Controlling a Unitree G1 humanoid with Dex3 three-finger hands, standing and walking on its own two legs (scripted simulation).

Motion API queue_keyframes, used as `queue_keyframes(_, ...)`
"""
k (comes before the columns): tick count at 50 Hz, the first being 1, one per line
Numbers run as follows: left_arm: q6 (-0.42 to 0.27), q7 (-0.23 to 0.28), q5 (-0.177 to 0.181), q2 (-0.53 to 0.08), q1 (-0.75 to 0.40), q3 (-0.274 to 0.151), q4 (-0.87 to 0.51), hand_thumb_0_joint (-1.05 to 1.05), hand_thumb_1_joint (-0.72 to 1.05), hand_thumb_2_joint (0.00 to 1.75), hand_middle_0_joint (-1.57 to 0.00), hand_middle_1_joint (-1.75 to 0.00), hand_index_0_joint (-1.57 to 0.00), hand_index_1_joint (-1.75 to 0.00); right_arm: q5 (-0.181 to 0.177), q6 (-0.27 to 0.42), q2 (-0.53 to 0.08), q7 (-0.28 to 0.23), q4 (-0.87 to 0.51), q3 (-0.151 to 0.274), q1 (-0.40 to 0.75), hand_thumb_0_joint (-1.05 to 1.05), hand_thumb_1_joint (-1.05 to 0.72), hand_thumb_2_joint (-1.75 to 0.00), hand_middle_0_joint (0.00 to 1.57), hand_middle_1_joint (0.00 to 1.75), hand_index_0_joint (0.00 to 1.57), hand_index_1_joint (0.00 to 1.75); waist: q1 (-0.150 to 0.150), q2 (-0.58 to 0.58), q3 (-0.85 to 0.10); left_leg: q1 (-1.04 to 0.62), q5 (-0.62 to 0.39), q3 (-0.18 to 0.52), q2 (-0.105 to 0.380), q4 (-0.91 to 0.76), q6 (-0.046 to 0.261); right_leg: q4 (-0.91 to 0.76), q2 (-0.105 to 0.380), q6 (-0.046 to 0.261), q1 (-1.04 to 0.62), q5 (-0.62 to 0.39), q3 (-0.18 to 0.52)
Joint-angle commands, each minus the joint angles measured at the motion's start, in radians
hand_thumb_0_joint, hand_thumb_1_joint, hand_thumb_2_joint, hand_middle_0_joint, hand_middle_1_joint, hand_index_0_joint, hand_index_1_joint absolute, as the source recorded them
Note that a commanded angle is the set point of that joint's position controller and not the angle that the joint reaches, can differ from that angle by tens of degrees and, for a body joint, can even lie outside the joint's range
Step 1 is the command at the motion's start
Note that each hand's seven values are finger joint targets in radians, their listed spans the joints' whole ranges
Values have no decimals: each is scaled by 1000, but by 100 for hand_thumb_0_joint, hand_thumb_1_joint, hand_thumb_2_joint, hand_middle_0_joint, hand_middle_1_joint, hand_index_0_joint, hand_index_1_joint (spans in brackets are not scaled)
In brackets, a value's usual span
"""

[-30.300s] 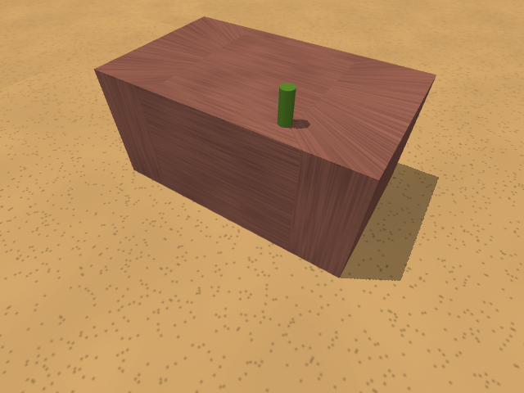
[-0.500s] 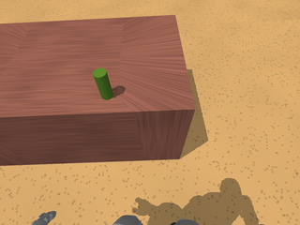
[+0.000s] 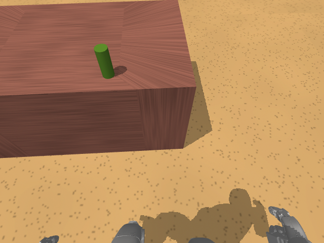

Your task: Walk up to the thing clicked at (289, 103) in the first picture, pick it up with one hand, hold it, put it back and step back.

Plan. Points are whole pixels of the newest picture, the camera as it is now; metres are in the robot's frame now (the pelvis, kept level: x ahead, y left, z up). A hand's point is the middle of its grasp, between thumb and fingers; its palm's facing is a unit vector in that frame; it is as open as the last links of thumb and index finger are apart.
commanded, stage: step back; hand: left
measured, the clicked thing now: (105, 62) +0.78 +0.25 -0.08
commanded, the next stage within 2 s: stand in 1.94 s
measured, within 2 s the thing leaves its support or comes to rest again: neither
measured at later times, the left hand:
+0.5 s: hand out of the picture -0.05 +0.27 -0.14, palm faces +0.07 -0.93 -0.35, open 7.4 cm
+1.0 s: hand out of the picture -0.23 +0.26 -0.13, palm faces +0.10 -0.90 -0.43, open 7.4 cm
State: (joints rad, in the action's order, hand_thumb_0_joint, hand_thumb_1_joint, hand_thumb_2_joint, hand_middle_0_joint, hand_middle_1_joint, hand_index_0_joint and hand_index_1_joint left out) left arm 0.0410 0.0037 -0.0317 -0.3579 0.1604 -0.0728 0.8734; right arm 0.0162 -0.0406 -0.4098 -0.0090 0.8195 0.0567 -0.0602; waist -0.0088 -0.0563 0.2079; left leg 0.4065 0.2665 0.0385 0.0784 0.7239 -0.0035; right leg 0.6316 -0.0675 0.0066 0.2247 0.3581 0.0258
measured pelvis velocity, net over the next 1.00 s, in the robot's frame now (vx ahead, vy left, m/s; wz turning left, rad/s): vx -0.31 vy -0.03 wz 0.12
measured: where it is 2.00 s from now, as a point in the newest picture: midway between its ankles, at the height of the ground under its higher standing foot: outside the picture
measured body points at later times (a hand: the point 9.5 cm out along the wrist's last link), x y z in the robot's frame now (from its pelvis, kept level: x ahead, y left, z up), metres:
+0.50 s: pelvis -0.15 +0.00 +0.02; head -0.10 +0.03 +0.46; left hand -0.05 +0.32 -0.11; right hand -0.04 -0.30 -0.09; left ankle -0.13 +0.11 -0.72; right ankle -0.16 -0.15 -0.63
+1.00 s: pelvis -0.31 -0.03 +0.00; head -0.27 -0.03 +0.45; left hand -0.24 +0.30 -0.10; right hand -0.21 -0.34 -0.13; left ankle -0.35 +0.09 -0.72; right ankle -0.24 -0.15 -0.72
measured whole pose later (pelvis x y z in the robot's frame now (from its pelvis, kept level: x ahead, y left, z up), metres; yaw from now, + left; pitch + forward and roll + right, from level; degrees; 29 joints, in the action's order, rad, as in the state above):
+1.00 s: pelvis -0.31 -0.03 +0.00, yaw +7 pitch -1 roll +0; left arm 0.02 0.00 -0.05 -0.39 0.15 -0.07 0.85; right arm 0.03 -0.04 -0.39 0.00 0.94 0.05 -0.23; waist -0.02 -0.03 0.10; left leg 0.24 0.47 0.05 -0.02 0.68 0.00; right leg 0.68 0.05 0.01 0.37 0.28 -0.06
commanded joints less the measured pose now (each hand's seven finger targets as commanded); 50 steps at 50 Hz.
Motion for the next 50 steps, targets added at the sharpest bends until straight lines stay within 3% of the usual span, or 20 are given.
queue_keyframes(1,-36,17,-8,-389,-57,-100,-137,0,90,90,-20,-30,-20,-30,-18,-5,-186,-34,-72,61,-30,0,-90,-90,20,30,20,30,-23,325,-173,-8,371,124,-123,456,4,-333,499,313,236,-286,545)
queue_keyframes(5,-30,21,-8,-247,-92,-76,-143,0,90,90,-20,-30,-20,-30,-23,9,-160,-25,-18,40,-106,0,-90,-90,20,30,20,30,15,187,-181,46,226,115,-199,472,3,-197,262,176,82,-448,180)
queue_keyframes(11,-16,37,-10,-236,25,-71,-149,0,90,90,-20,-30,-20,-30,-2,34,-131,-32,-39,28,-106,0,-90,-90,20,30,20,30,-52,267,-293,89,285,33,-113,58,-17,-72,311,209,-272,-680,198)
queue_keyframes(13,-5,36,3,-247,-18,-67,-165,0,90,90,-20,-30,-20,-30,5,38,-138,-29,-11,38,-175,0,-90,-90,20,30,20,30,-18,269,-328,-36,155,-9,-94,-172,2,7,301,177,-240,-685,175)
queue_keyframes(15,11,25,15,-235,-50,-50,-182,0,90,90,-20,-30,-20,-30,14,41,-160,-30,21,54,-222,0,-90,-90,20,30,20,30,13,204,-329,-198,-155,13,-85,-350,20,77,242,107,-78,-510,137)
queue_keyframes(17,16,27,23,-178,-41,-36,-191,0,90,90,-20,-30,-20,-30,31,32,-314,-19,-12,81,-133,0,-90,-90,20,30,20,30,-8,-157,-276,-298,-392,424,252,-385,188,330,-15,19,300,214,-1)
queue_keyframes(18,17,41,9,-224,-109,-57,-193,0,90,90,-20,-30,-20,-30,30,33,-365,-16,-29,89,-127,0,-90,-90,20,30,20,30,61,-187,-252,-120,-414,523,352,-394,306,499,-3,2,217,337,119)
queue_keyframes(19,18,39,10,-241,-104,-61,-176,0,90,90,-20,-30,-20,-30,27,39,-324,-23,-26,85,-86,0,-90,-90,20,30,20,30,34,-142,-210,-76,-385,476,348,-393,313,582,17,6,206,277,165)
queue_keyframes(22,19,25,28,-223,2,-60,-115,0,90,90,-20,-30,-20,-30,27,39,-209,-29,-46,46,11,0,-90,-90,20,30,20,30,-50,-58,-174,-118,-461,164,154,-317,204,678,-42,9,257,145,167)
queue_keyframes(28,-11,16,11,-192,-11,-44,-120,0,90,90,-20,-30,-20,-30,20,22,-192,-18,-38,50,-98,0,-90,-90,20,30,20,30,27,-122,-238,-376,-506,145,152,-224,245,230,33,-48,232,169,57)
queue_keyframes(32,-26,17,7,-184,97,-43,-55,0,90,90,-20,-30,-20,-30,4,-9,-233,-10,-52,53,-36,0,-90,-90,20,30,20,30,-13,-148,-333,-306,-422,117,130,-121,182,-228,39,-12,-3,-81,-38)
queue_keyframes(33,-30,20,-1,-201,124,-45,-33,0,90,90,-20,-30,-20,-30,-2,-12,-217,-7,-56,47,-18,0,-90,-90,20,30,20,30,-29,-124,-353,-251,-348,96,102,-89,146,-278,52,8,-71,-175,-22)
queue_keyframes(34,-34,18,-12,-266,106,-64,-35,0,90,90,-20,-30,-20,-30,-6,-9,-173,-6,-61,35,-25,0,-90,-90,20,30,20,30,-16,0,-336,-74,-182,85,22,-13,90,-231,141,38,-140,-239,149)
queue_keyframes(35,-32,15,-15,-343,93,-89,-54,0,90,90,-20,-30,-20,-30,-10,-4,-127,-10,-85,18,-30,0,-90,-90,20,30,20,30,-22,235,-293,154,164,34,-129,103,28,-252,307,120,-167,-250,372)
queue_keyframes(36,-28,19,-20,-422,23,-99,-84,0,90,90,-20,-30,-20,-30,-7,-10,-152,-30,-82,38,-2,0,-90,-90,20,30,20,30,-73,331,-237,79,373,85,-149,345,-4,-313,502,298,107,-256,526)
queue_keyframes(37,-33,23,-9,-394,-34,-94,-104,0,90,90,-20,-30,-20,-30,-12,-10,-193,-30,-67,60,-15,0,-90,-90,20,30,20,30,-35,287,-164,14,353,147,-106,435,-3,-335,511,300,262,-227,525)
queue_keyframes(40,-37,28,-10,-265,-97,-63,-109,0,90,90,-20,-30,-20,-30,-15,-9,-164,-19,-13,39,-87,0,-90,-90,20,30,20,30,22,141,-174,52,215,124,-190,472,3,-186,292,178,111,-434,165)
queue_keyframes(46,-44,20,-29,-280,7,-79,-87,0,90,90,-20,-30,-20,-30,11,27,-152,-7,-6,34,-83,0,-90,-90,20,30,20,30,-62,250,-227,85,273,17,-92,53,-20,-235,303,187,-140,126,231)
queue_keyframes(48,-38,12,-21,-293,-37,-78,-88,0,90,90,-20,-30,-20,-30,16,44,-158,-5,32,43,-141,0,-90,-90,20,30,20,30,-25,271,-243,-106,258,4,-60,-207,8,-203,334,174,-33,131,233)
queue_keyframes(50,-27,6,-13,-228,10,-45,-75,0,90,90,-20,-30,-20,-30,28,59,-157,-6,87,58,-208,0,-90,-90,20,30,20,30,-8,129,-251,-345,106,68,-77,-432,32,-15,240,93,123,92,127)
